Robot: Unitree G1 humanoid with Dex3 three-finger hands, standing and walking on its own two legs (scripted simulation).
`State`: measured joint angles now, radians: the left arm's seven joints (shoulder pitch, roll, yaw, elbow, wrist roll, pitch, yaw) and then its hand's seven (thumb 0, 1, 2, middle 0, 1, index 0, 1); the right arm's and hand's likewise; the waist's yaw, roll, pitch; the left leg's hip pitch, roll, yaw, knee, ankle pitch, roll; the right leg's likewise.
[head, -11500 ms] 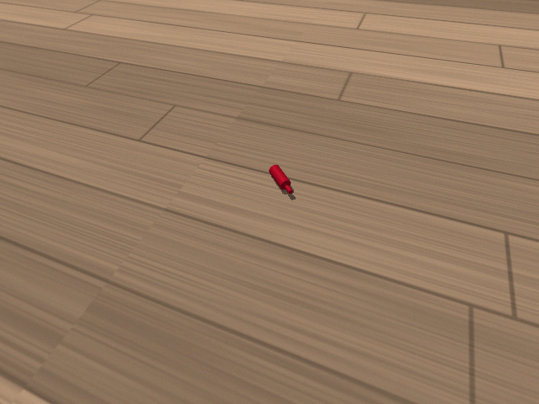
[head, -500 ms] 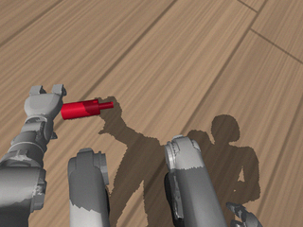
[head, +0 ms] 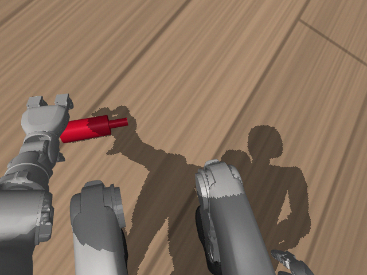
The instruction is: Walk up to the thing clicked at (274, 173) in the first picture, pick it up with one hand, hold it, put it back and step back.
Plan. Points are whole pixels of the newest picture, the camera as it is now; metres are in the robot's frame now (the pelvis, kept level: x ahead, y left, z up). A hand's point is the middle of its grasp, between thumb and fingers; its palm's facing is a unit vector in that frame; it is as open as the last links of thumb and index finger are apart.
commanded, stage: rise first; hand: left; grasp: from above
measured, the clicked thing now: (95, 127) +0.51 +0.18 -0.31
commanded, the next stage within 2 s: approach in 1.86 s
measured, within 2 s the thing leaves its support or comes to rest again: neither
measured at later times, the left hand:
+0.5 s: hand (60, 134) +0.46 +0.24 -0.18, palm faces -0.45 -0.05 -0.89, open 13.9 cm
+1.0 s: hand (57, 130) +0.47 +0.25 -0.19, palm faces -0.45 -0.05 -0.89, open 13.8 cm
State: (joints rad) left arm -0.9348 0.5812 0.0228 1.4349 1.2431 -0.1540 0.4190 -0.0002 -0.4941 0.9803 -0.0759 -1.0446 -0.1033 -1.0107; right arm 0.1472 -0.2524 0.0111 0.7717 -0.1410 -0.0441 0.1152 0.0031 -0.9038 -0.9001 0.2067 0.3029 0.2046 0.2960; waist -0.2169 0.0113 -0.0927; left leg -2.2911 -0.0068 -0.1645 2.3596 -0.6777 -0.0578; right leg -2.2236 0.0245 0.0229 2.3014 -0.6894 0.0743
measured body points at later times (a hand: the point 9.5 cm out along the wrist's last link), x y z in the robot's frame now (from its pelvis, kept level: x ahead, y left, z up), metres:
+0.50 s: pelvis +0.00 +0.00 -0.01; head +0.24 +0.05 +0.37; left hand +0.48 +0.24 -0.13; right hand +0.05 -0.28 -0.12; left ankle +0.08 +0.14 -0.31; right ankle +0.10 -0.15 -0.31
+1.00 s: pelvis +0.00 +0.00 -0.02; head +0.24 +0.06 +0.36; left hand +0.49 +0.25 -0.14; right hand +0.04 -0.27 -0.12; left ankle +0.08 +0.14 -0.31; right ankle +0.10 -0.14 -0.31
